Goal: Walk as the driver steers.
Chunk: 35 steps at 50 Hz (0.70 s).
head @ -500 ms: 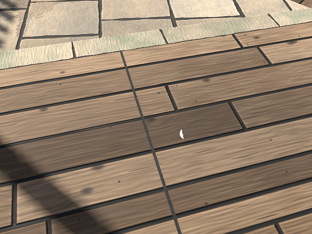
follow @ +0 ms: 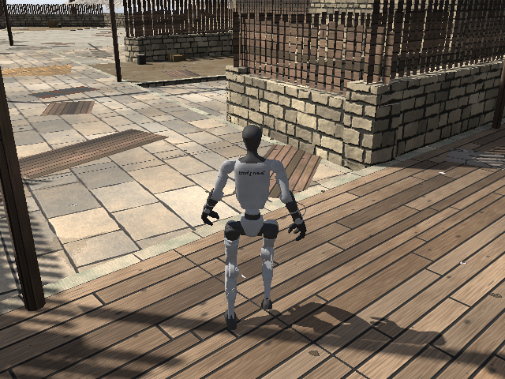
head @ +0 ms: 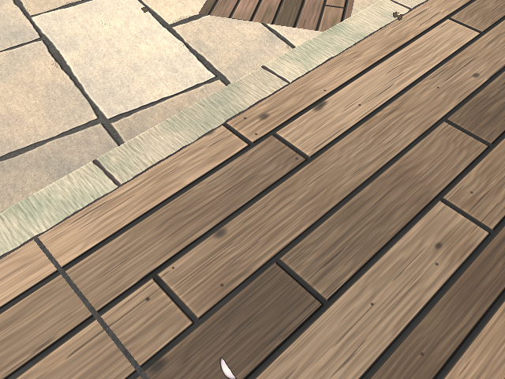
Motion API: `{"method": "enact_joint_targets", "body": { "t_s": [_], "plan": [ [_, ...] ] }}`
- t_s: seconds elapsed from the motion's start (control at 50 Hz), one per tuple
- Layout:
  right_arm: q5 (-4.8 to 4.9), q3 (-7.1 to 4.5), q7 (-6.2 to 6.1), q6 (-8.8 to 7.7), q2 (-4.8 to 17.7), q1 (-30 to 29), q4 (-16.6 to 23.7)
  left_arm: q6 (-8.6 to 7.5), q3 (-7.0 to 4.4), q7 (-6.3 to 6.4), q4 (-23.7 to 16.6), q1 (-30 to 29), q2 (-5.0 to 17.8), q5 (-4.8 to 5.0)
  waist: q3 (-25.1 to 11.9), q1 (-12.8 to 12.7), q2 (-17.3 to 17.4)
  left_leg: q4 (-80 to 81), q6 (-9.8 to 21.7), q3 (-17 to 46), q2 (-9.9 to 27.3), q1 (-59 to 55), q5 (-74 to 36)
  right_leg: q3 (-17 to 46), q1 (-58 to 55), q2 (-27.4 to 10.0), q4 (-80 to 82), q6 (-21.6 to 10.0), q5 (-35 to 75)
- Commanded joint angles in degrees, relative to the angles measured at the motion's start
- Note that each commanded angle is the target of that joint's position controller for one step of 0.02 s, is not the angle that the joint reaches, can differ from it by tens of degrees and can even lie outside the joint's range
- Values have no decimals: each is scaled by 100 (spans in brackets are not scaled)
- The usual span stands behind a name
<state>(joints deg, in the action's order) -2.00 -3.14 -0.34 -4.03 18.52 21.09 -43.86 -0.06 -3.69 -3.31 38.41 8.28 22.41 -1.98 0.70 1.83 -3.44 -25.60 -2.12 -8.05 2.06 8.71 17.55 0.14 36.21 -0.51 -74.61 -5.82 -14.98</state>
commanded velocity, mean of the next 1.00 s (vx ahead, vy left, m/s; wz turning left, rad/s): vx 0.45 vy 0.00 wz -0.02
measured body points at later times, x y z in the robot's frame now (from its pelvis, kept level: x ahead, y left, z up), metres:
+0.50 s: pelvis +0.42 -0.05 +0.01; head +0.46 -0.07 +0.45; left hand +0.53 +0.21 -0.11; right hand +0.54 -0.34 -0.09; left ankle +0.58 +0.09 -0.67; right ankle +0.36 -0.07 -0.73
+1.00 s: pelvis +0.63 -0.09 +0.00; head +0.68 -0.09 +0.44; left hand +0.83 +0.16 -0.10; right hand +0.76 -0.38 -0.10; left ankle +0.72 -0.02 -0.73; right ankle +0.72 -0.26 -0.71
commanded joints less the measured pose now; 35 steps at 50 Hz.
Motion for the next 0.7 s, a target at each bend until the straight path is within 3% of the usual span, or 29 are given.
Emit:
{"method": "enact_joint_targets", "body": {
  "t_s": [0.02, 0.04, 0.08, 0.1, 0.12, 0.14, 0.18, 0.2, 0.22, 0.24, 0.26, 0.28, 0.3, 0.32, 0.34, 0.36, 0.38, 0.4, 0.42, 0.46, 0.5, 0.54, 0.56, 0.6, 0.62, 0.64, 0.66, 0.68, 0.7],
  "plan": [
    [60, -19, 83, -235, 280, -68, 102, 28, 187, -135, -787, -562, -268, -3, 316, -227, 864, 1619, 475, 714, 1407, -250, -1512, 286, 990, -472, 283, 32, 693],
    [42, -24, 76, -264, 317, -170, 73, 36, 201, -151, -867, -699, -248, 19, 425, -310, 874, 1721, 453, 339, 1313, -151, -1776, 199, 918, -468, 644, 32, 949],
    [27, -19, 63, -289, 353, 82, -97, 12, 250, -219, -956, -1096, -238, -2, 683, -224, 602, 1996, 441, -201, 1039, -133, -2328, -188, 613, -284, 1723, -75, 1288],
    [9, -39, 54, -291, 467, 188, -157, -16, 302, -257, -1010, -1269, -323, -12, 814, -202, 606, 2168, 472, -346, 1090, -76, -2608, -354, 309, -237, 2292, -168, 1367],
    [13, -51, 44, -281, 546, 283, -232, -40, 328, -271, -983, -1359, -359, -21, 879, -187, 547, 2279, 488, -508, 1096, -136, -3224, -545, -51, -102, 2718, -287, 1397],
    [25, -57, 32, -269, 659, 425, -287, -67, 328, -250, -912, -1343, -355, -28, 802, -198, 566, 2155, 515, -605, 1129, -361, -4562, -753, -450, 142, 2978, -406, 1371],
    [38, -122, -15, -171, 1061, 520, -324, -104, 225, -128, -648, -802, -98, -52, 319, -567, 868, 1165, 566, -652, 1313, -1044, -7173, -894, -1195, 610, 3168, -570, 785],
    [24, -156, -41, -74, 1265, 487, -321, -134, 146, -61, -427, -80, 62, -75, -115, -962, 990, 34, 616, -640, 1421, -1165, -7922, -867, -1923, 802, 3264, -681, 329],
    [26, -163, -70, 9, 1327, 281, -257, -157, 33, 16, -38, 1079, 241, -67, -619, -1482, 1066, -1389, 668, -603, 1411, -843, -7848, -672, -3141, 863, 3665, -811, 210],
    [44, -139, -77, 29, 1187, 208, -200, -170, -103, 117, 263, 1821, 474, -132, -955, -1750, 761, -3325, 572, -644, 1076, 116, -5963, -48, -4473, 516, 4269, -893, 443],
    [78, 15, 23, 9, 281, 627, 81, -122, -213, 249, 159, 1202, 972, -95, -1254, -659, -1019, -5692, 229, -511, 11, 2233, 965, 2398, -5838, -1150, 4302, -969, 1600],
    [270, 19, -7, -15, 600, 701, 393, -119, -284, 275, -67, 1348, 1130, -34, -2539, -797, -568, -6857, 222, 696, -220, 3079, 1096, 4152, -6570, -2036, 4790, -1842, 3241],
    [279, 35, -51, -53, 621, 4, 429, -176, -259, 343, 57, 1331, 837, 62, -1946, -834, 279, -6671, 221, 1015, 75, 3282, 521, 3368, -5982, -1807, 4872, -1730, 4422],
    [280, 101, -61, -69, 438, 2, 402, -239, -192, 385, 272, 1184, 569, 138, -895, -503, 420, -6028, 210, 922, 250, 3197, 416, 2627, -4786, -1644, 5020, -1569, 4983],
    [161, 124, -48, -23, 335, -119, 344, -302, -97, 399, 344, 931, 256, 126, -396, -251, 692, -5337, 199, 978, 421, 2965, 457, 2164, -3977, -1343, 5195, -1287, 4720],
    [425, -57, -140, -203, 586, -172, 340, -447, -72, 279, -9, 339, 82, 355, -575, -145, 1068, -5388, 95, 1265, 473, 2776, 622, 2234, -3583, -1224, 5521, -1402, 3778],
    [424, -67, -159, -217, 577, -204, 316, -535, -44, 220, 48, 220, 57, 340, -428, 8, 974, -5047, 83, 1252, 579, 2567, 453, 2015, -3189, -1176, 5651, -1252, 4088],
    [367, -57, -143, -194, 391, -199, 381, -573, -33, 223, 136, 204, -26, 343, -389, 126, 742, -4613, 16, 1234, 631, 2615, 356, 1823, -3045, -1145, 5742, -1240, 4275],
    [303, -28, -119, -183, 265, -358, 425, -585, -12, 250, 238, 218, -111, 381, -205, 123, 629, -4106, -29, 1148, 643, 2568, 302, 1532, -2724, -1030, 5842, -1154, 4559],
    [183, 59, -57, -223, -32, -901, 634, -548, -6, 370, 363, 210, -106, 322, 49, 70, 393, -2904, -48, 743, 334, 2261, -470, 751, -2038, -474, 5934, -888, 5129],
    [122, 126, 51, -301, -215, -1384, 685, -454, -21, 494, 511, 585, -104, 314, -139, -263, 278, -1466, -26, 404, -95, 1682, -2136, 273, -1991, -12, 5823, -525, 4674],
    [161, 106, 166, -331, -153, -1787, 788, -379, -44, 553, 714, 1097, -3, 330, -276, -521, 155, -658, 39, 440, -376, 1380, -3174, 431, -2326, -117, 5732, -330, 4050],
    [211, 82, 219, -324, -65, -1843, 803, -360, -41, 570, 764, 1133, 9, 305, -265, -506, 17, -398, 121, 478, -407, 1403, -3277, 454, -2576, -234, 5692, -255, 3832],
    [240, -28, 300, -316, 262, -1627, 748, -361, -63, 593, 770, 1001, 55, 193, -359, -305, -184, -280, 352, 592, -512, 1200, -3073, 443, -2992, -410, 5182, -70, 4040],
    [217, -128, 329, -314, 490, -1176, 629, -339, -96, 619, 700, 796, 130, 156, -534, -27, -220, -305, 440, 543, -662, 890, -2835, 355, -3155, -405, 4592, 65, 4536],
    [180, -210, 352, -316, 635, -517, 464, -288, -119, 645, 583, 478, 196, 151, -740, 404, -192, -131, 534, 498, -692, 349, -2937, 180, -3104, -297, 3630, 258, 4836],
    [141, -274, 319, -302, 854, 95, 349, -260, -104, 654, 397, 323, 137, 64, -1063, 680, 267, -65, 779, 1102, -136, -556, -4454, 13, -2497, 45, 1924, 504, 3534],
    [12, -231, 318, -275, 1083, -165, 548, -245, 25, 585, 394, 1452, -455, -82, -1742, -24, 1965, -747, 1957, 3226, 1452, -2416, -6945, 102, -490, 879, -508, 991, -2318],
    [-18, -233, 283, -201, 970, -361, 797, -247, 76, 437, 384, 1911, -169, 81, -2837, 5, 1665, -109, 2570, 4938, 1957, -2986, -5396, 984, 78, 863, -1428, 1000, -2231]
  ]
}}
Keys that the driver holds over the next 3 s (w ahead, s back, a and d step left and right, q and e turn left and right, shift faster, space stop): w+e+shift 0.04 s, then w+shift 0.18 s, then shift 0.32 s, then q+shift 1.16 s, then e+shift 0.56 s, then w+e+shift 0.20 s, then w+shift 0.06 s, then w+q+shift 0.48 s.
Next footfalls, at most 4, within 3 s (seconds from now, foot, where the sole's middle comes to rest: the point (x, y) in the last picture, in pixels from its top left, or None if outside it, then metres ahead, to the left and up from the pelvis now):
0.24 right None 0.40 -0.08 -0.77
0.64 left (259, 284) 0.76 -0.03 -0.77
1.08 right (329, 281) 0.77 -0.23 -0.77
1.56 left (250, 329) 0.63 0.01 -0.77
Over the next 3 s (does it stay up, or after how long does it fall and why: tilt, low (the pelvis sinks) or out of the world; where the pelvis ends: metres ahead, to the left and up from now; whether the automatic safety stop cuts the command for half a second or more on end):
stays up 0.98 -0.06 0.00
